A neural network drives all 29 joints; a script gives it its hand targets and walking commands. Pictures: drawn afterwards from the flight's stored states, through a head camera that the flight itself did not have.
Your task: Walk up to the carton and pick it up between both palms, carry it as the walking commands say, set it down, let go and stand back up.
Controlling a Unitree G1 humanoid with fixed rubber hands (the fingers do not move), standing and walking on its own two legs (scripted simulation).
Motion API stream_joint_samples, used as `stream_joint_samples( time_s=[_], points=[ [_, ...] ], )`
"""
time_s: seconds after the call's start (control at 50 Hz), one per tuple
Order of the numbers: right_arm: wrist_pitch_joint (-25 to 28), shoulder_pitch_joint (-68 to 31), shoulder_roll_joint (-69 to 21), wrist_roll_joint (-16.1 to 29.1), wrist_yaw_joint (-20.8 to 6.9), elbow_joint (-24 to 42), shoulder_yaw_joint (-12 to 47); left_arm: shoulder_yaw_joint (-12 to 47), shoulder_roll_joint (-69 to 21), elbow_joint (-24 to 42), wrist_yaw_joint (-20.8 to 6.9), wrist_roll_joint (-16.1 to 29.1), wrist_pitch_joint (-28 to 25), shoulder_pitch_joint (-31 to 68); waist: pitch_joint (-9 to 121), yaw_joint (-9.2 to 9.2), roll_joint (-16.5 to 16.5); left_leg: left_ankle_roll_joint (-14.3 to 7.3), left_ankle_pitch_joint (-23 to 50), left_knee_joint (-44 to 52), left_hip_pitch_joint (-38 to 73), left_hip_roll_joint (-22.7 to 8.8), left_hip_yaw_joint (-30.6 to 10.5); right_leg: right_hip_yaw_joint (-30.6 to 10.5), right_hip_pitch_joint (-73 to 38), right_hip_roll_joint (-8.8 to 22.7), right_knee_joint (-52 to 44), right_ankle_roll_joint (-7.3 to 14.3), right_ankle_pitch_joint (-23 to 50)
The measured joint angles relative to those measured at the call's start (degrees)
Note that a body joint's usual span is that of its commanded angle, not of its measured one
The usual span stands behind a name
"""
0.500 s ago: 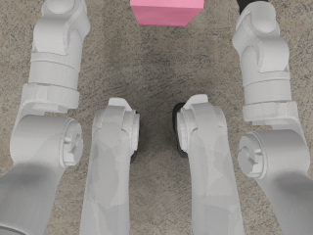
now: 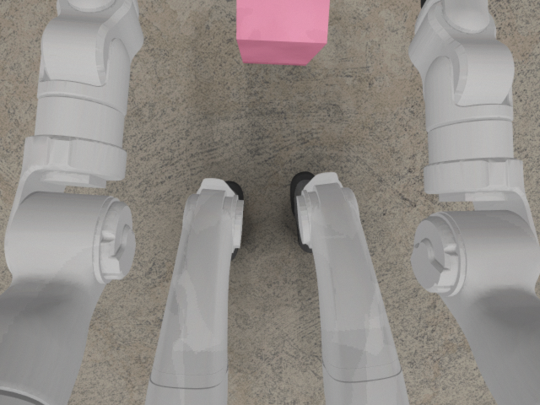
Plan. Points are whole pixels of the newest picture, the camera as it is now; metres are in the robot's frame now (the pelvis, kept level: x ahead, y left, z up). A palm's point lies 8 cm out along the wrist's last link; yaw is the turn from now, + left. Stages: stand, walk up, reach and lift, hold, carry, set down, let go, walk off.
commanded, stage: set down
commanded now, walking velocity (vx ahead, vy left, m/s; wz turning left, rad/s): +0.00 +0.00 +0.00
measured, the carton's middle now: out of the picture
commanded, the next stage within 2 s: let go in 0.38 s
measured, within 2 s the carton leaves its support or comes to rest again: neither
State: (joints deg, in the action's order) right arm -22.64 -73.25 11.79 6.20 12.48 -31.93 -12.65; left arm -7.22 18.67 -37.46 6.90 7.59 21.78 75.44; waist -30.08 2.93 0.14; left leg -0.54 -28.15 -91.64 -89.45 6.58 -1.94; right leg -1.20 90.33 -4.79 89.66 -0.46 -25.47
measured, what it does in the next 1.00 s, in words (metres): rises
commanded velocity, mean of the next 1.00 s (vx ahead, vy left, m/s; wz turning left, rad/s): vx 0.00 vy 0.00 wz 0.00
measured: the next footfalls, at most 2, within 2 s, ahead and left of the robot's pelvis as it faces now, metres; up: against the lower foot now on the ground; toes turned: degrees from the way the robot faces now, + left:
none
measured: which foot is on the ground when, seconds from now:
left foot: down 0.00-1.00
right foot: down 0.00-1.00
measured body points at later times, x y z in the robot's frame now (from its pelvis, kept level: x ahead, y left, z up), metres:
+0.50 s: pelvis +0.02 +0.01 +0.10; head +0.36 -0.01 +0.39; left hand +0.56 +0.13 -0.04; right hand +0.53 -0.18 -0.04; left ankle +0.11 +0.10 -0.53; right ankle +0.13 -0.11 -0.53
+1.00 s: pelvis +0.07 -0.01 +0.17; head +0.28 -0.02 +0.57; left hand +0.38 +0.18 +0.06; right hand +0.34 -0.24 +0.06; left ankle +0.11 +0.10 -0.53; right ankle +0.13 -0.11 -0.53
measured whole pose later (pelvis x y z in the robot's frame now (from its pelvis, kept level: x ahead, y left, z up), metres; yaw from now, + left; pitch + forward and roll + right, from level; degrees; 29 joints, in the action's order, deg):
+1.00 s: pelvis +0.07 -0.01 +0.17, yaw -1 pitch +11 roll +1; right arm -8.6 -7.9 10.4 0.4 0.0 -18.1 -4.3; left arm -6.0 8.6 -22.2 3.4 -1.2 8.6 12.6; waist -18.0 2.0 -1.3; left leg -0.4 -19.0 -46.3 -37.8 4.7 -3.1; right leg -4.3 40.3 -4.1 47.5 1.5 -17.5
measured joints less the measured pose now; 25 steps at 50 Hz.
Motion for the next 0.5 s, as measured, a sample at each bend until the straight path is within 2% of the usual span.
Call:
stream_joint_samples(
  time_s=[0.12, 0.28, 0.42, 0.46, 0.5],
  points=[
    [0.36, 2.31, 0.76, -0.26, -1.14, 0.68, -0.35, 0.23, -1.30, 0.18, 0.64, -0.42, 0.10, -0.37, 0.00, -0.64, 0.53, -0.42, 1.55, 6.36, 6.19, -0.21, -0.25, -0.58, -6.34, 0.00, -6.58, -0.28, 1.57],
    [1.40, 4.98, -0.25, -1.45, -2.36, 0.36, -0.70, -0.78, -2.32, -0.80, 0.36, -2.31, -0.74, -2.72, 0.05, 0.10, 0.57, -0.91, 4.45, 16.43, 15.26, -0.20, -0.37, -1.64, -15.42, 0.43, -16.38, -0.56, 4.19],
    [6.50, 3.74, -1.88, -5.21, -3.58, -6.79, -3.11, -2.78, -4.54, -6.29, -0.28, -5.71, -5.73, -2.48, 0.17, 0.22, 1.05, -1.04, 6.57, 22.87, 20.34, -0.13, -0.63, -2.03, -20.46, 0.86, -22.54, -0.56, 6.07],
    [7.41, 4.47, -2.58, -6.33, -4.04, -6.89, -2.89, -3.17, -5.21, -6.47, 0.11, -6.86, -6.48, -3.25, 0.13, 0.21, 1.32, -0.96, 6.75, 23.79, 21.03, -0.32, -0.86, -1.90, -21.24, 0.75, -23.68, -0.47, 6.37],
    [7.76, 7.23, -2.98, -6.85, -4.70, -4.29, -1.60, -2.98, -6.27, -4.21, 0.76, -7.30, -6.67, -5.73, 0.06, 0.06, 1.41, -0.90, 6.94, 25.01, 22.12, -0.37, -0.92, -1.95, -22.26, 0.77, -24.83, -0.35, 6.58]
  ],
)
